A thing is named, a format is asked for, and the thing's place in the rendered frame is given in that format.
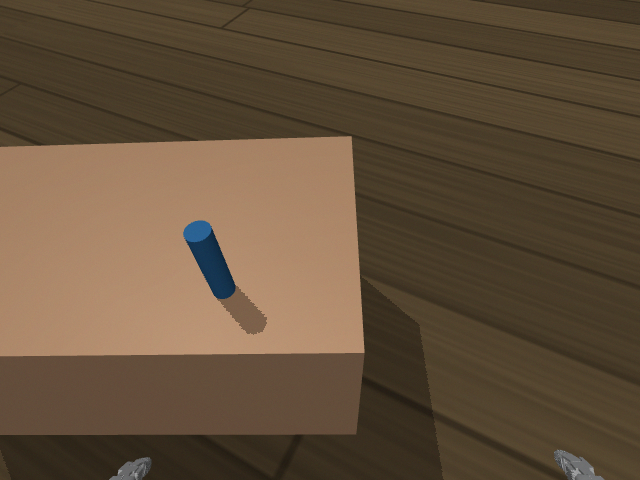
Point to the can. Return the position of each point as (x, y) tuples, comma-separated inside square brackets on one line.
[(205, 249)]

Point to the right robot hand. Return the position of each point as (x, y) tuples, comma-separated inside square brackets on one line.
[(575, 468)]

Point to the left robot hand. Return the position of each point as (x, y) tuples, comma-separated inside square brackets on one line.
[(134, 470)]

